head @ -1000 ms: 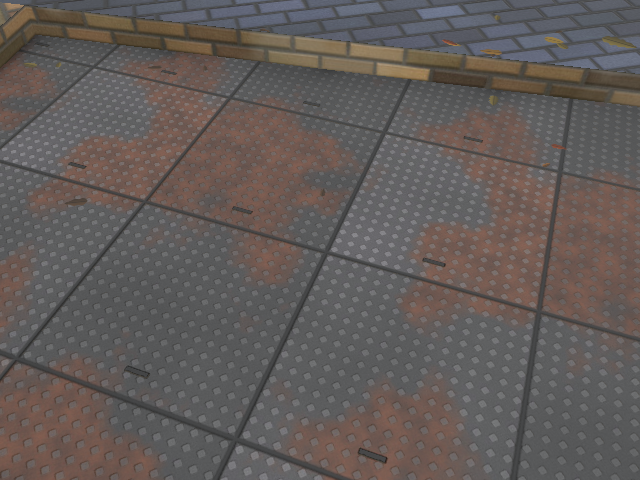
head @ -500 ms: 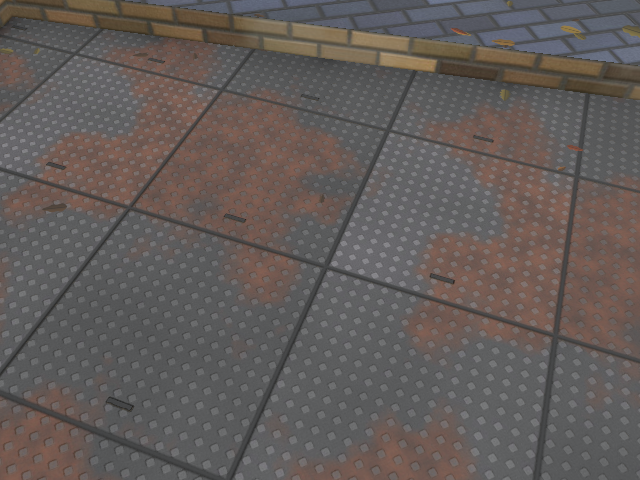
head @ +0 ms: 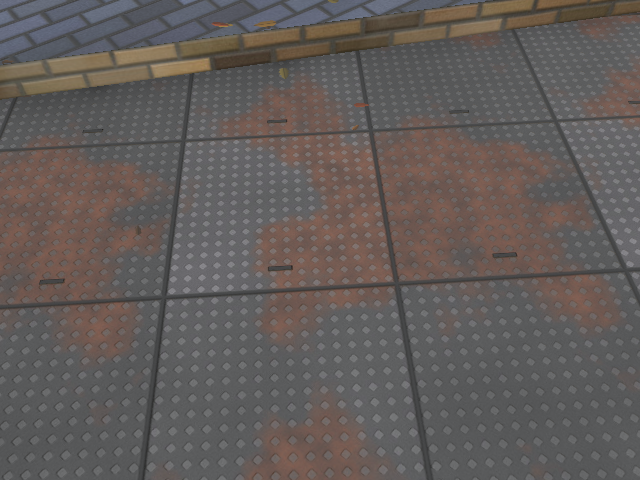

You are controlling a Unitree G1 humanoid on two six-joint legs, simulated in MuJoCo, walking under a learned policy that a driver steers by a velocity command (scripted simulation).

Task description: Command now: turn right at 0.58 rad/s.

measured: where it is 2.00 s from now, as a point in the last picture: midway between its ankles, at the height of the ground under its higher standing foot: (315, 320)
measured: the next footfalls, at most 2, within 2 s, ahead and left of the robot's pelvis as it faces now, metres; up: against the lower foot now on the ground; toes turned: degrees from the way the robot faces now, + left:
left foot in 0.58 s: +0.29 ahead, +0.14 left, -0.14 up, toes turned -10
right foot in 1.06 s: +0.52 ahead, -0.14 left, -0.14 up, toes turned -8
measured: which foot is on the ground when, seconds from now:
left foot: up 0.00-0.56, down 0.58-1.00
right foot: down 0.00-0.60, up 0.62-1.00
